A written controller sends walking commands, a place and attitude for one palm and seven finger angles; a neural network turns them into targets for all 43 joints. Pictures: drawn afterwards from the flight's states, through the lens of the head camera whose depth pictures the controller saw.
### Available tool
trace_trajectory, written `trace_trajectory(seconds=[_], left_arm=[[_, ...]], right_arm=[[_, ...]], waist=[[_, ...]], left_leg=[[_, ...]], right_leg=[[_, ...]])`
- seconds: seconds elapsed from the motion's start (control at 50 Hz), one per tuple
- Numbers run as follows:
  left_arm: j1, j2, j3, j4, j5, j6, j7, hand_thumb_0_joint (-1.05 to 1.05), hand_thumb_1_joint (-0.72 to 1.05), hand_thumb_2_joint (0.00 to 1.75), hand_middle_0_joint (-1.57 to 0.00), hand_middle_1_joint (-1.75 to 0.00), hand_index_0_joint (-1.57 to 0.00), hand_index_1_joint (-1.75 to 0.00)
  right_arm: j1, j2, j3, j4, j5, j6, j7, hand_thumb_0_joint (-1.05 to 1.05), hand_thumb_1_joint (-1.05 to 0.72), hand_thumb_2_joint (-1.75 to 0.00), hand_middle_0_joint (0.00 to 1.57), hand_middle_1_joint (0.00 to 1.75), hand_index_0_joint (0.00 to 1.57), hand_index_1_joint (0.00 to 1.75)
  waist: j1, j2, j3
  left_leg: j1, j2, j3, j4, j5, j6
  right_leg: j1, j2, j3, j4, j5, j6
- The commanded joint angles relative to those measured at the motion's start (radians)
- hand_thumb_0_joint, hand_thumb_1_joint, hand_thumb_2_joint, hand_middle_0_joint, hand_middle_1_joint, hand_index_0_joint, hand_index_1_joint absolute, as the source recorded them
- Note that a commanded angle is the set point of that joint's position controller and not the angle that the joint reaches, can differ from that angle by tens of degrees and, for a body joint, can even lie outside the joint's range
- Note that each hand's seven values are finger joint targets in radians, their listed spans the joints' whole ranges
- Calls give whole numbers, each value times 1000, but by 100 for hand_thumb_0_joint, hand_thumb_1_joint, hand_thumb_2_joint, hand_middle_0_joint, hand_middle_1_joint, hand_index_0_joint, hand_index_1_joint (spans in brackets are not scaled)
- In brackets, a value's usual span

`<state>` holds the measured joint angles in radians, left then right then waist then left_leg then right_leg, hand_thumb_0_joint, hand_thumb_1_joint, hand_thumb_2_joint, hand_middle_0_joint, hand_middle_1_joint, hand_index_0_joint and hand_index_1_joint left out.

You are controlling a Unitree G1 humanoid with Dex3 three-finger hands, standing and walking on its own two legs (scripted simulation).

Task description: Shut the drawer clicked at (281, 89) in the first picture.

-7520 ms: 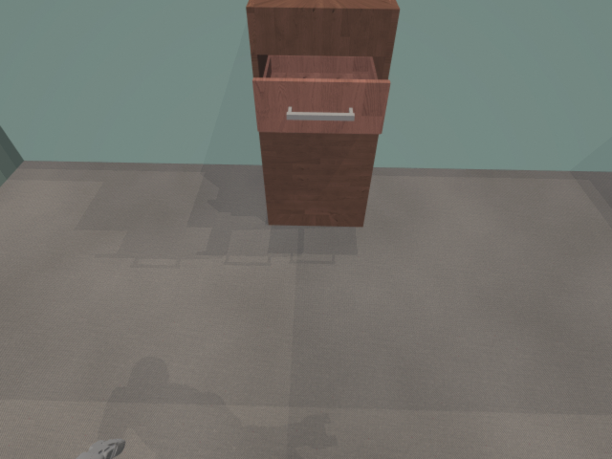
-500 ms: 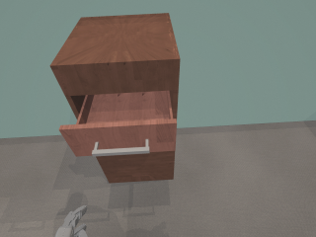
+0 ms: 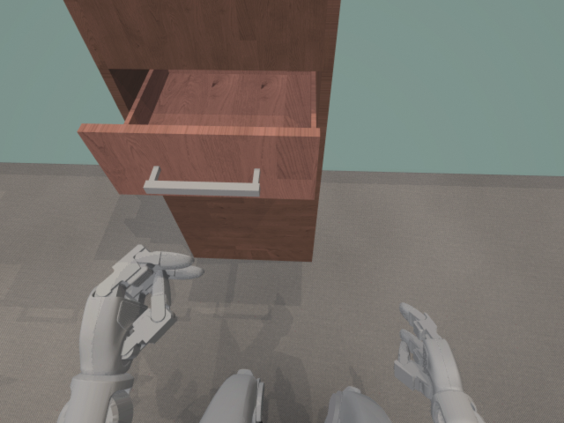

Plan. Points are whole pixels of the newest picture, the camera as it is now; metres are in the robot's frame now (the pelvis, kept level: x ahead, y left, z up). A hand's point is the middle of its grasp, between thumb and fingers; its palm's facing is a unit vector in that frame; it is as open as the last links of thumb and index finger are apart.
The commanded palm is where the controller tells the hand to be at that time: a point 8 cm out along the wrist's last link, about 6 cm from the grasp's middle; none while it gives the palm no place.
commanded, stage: raise the hand and make a fist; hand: left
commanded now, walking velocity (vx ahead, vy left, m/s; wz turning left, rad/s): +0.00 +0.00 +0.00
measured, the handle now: (204, 180) +0.48 +0.20 +0.02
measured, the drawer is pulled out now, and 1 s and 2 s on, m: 0.17 0.17 0.17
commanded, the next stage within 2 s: bring the fist close to the handle in 1.22 s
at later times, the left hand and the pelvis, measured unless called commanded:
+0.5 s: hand (184, 298) +0.25 +0.15 +0.08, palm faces -0.02 -1.00 +0.00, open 3.1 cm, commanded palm +0.24 +0.21 +0.10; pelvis +0.02 +0.02 +0.03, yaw -4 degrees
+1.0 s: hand (186, 258) +0.28 +0.15 +0.12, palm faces +0.03 -1.00 +0.01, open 3.2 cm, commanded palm +0.25 +0.20 +0.11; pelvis +0.04 +0.06 +0.04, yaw -5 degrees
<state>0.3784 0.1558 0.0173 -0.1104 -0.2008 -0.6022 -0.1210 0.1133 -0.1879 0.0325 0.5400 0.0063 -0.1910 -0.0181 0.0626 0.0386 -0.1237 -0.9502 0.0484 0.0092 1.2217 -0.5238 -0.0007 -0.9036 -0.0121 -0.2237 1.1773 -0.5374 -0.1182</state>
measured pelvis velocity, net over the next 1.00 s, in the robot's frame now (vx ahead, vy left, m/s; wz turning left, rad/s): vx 0.04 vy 0.06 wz -0.09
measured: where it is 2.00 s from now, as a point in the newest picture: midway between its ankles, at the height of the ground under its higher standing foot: outside the picture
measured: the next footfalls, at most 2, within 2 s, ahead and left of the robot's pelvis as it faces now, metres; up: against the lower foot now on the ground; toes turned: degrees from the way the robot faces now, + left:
none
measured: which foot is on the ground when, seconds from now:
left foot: down 0.00-1.00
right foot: down 0.00-1.00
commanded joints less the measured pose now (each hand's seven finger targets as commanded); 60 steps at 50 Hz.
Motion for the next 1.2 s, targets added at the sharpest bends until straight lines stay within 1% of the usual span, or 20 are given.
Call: trace_trajectory(seconds=[0.0,0.04,0.06,0.08,0.12,0.16,0.22,0.28,0.36,0.4,0.46,0.52,0.62,0.66,0.72,0.76,0.84,0.94,1.06,1.18], left_arm=[[-42,172,68,26,-6,220,-111,0,90,90,-90,-106,-90,-106],[-24,163,122,-22,-49,350,-73,0,90,90,-94,-110,-94,-110],[9,166,181,-21,-74,387,-30,0,90,90,-96,-112,-96,-112],[4,150,205,-100,-92,392,17,0,90,90,-98,-114,-98,-114],[-38,146,249,-213,-96,335,115,0,90,90,-102,-119,-102,-119],[-18,158,257,-246,-50,236,179,0,90,90,-106,-123,-106,-123],[24,103,155,-186,21,91,161,0,90,90,-112,-130,-112,-130],[49,54,78,-96,13,26,64,0,90,90,-118,-136,-118,-136],[92,63,73,-102,-43,71,-21,0,90,90,-126,-145,-126,-145],[48,88,88,-188,-43,95,2,0,90,90,-130,-149,-130,-149],[-21,104,94,-271,-7,100,101,0,90,90,-136,-156,-136,-156],[-41,40,43,-236,26,96,170,0,90,90,-140,-160,-140,-160],[-11,-38,-91,-198,75,174,154,0,90,90,-140,-160,-140,-160],[18,-26,-101,-187,86,231,148,0,90,90,-140,-160,-140,-160],[-46,-15,-94,-270,100,273,169,0,90,90,-140,-160,-140,-160],[-72,0,-77,-305,111,274,212,0,90,90,-140,-160,-140,-160],[-72,-53,-104,-318,126,251,277,0,90,90,-140,-160,-140,-160],[-12,-78,-171,-290,161,258,269,0,90,90,-140,-160,-140,-160],[-21,-36,-129,-309,159,275,270,0,90,90,-140,-160,-140,-160],[-69,-60,-136,-330,146,227,299,0,90,90,-140,-160,-140,-160]], right_arm=[[2,-170,-53,-175,43,-23,-46,0,-90,-90,20,30,20,30],[-28,-157,-44,-220,53,12,-54,0,-90,-90,20,30,20,30],[-39,-147,-46,-214,47,29,-58,0,-90,-90,20,30,20,30],[-23,-136,-47,-217,43,40,-59,0,-90,-90,20,30,20,30],[8,-117,-51,-193,31,39,-50,0,-90,-90,20,30,20,30],[40,-108,-62,-158,19,27,-37,0,-90,-90,20,30,20,30],[68,-114,-78,-113,4,-1,-11,0,-90,-90,20,30,20,30],[64,-148,-88,-102,10,-31,-3,0,-90,-90,20,30,20,30],[64,-178,-98,-130,31,-56,-29,0,-90,-90,20,30,20,30],[70,-176,-98,-148,29,-59,-37,0,-90,-90,20,30,20,30],[70,-164,-88,-157,14,-55,-40,0,-90,-90,20,30,20,30],[76,-155,-77,-162,1,-49,-28,0,-90,-90,20,30,20,30],[75,-167,-63,-210,1,-17,-1,0,-90,-90,20,30,20,30],[82,-172,-58,-231,4,-1,1,0,-90,-90,20,30,20,30],[79,-163,-52,-255,4,20,-3,0,-90,-90,20,30,20,30],[79,-158,-47,-256,-3,28,-4,0,-90,-90,20,30,20,30],[86,-142,-45,-254,-10,37,8,0,-90,-90,20,30,20,30],[88,-153,-50,-262,-11,57,27,0,-90,-90,20,30,20,30],[85,-156,-51,-275,-10,77,16,0,-90,-90,20,30,20,30],[82,-145,-49,-254,-14,69,16,0,-90,-90,20,30,20,30]], waist=[[-77,-175,-163],[-31,-158,-204],[-4,-173,-223],[1,-168,-247],[3,-105,-267],[-2,-85,-273],[-58,-60,-200],[-103,-118,-146],[-88,-136,-183],[-75,-77,-239],[-72,-21,-223],[-85,-51,-183],[-87,-10,-161],[-85,-48,-158],[-74,-28,-181],[-71,-33,-168],[-69,-18,-168],[-72,-12,-169],[-70,-70,-157],[-77,-16,-169]], left_leg=[[-41,-60,-20,-141,57,38],[23,-77,-17,-208,89,33],[41,-77,-21,-220,105,26],[62,-75,-18,-231,127,20],[102,-65,-22,-260,178,9],[103,-52,-32,-269,232,7],[78,-50,-30,-250,262,14],[45,-58,-42,-217,206,19],[117,-64,-32,-248,188,29],[182,-66,-23,-280,212,33],[254,-55,-30,-319,244,40],[276,-50,-47,-333,255,37],[328,-47,-63,-364,278,28],[334,-45,-69,-379,280,31],[365,-44,-72,-396,287,26],[376,-38,-82,-403,309,23],[406,-30,-93,-404,349,6],[403,-29,-94,-403,358,-3],[362,-34,-84,-409,299,10],[373,-37,-78,-395,302,11]], right_leg=[[366,-79,471,-440,-76,146],[478,-97,464,-471,-12,153],[518,-97,462,-469,31,158],[543,-101,453,-464,100,162],[564,-95,427,-435,238,155],[552,-73,394,-376,358,145],[455,-60,381,-330,464,153],[412,-82,418,-364,429,188],[423,-80,406,-424,293,180],[431,-67,362,-417,259,151],[363,-22,270,-379,223,112],[311,-1,213,-338,249,102],[282,10,169,-322,282,91],[307,12,167,-338,282,90],[326,12,160,-338,285,89],[319,16,154,-331,284,86],[292,22,140,-311,286,82],[287,20,141,-307,280,80],[321,23,152,-325,270,80],[308,24,159,-320,273,80]])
